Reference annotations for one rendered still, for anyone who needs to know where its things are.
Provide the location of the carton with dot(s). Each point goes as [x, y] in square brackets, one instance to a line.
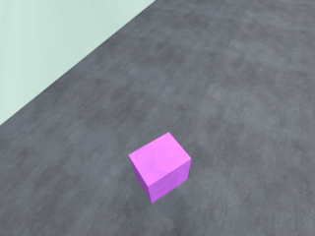
[160, 166]

